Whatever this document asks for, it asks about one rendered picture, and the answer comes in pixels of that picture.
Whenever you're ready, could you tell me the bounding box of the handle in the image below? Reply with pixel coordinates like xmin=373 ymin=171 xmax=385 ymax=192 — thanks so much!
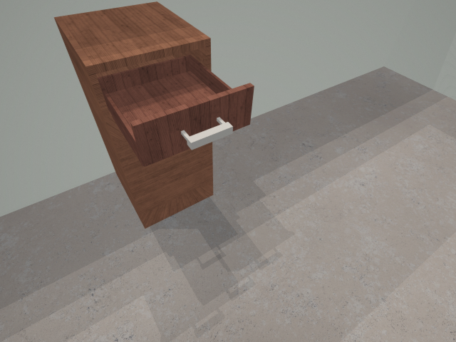
xmin=181 ymin=117 xmax=233 ymax=150

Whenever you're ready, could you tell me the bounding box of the drawer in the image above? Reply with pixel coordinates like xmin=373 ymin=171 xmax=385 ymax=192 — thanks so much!
xmin=98 ymin=55 xmax=254 ymax=167

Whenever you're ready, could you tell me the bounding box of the cabinet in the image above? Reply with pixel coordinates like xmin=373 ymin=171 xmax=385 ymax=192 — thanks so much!
xmin=54 ymin=1 xmax=213 ymax=229

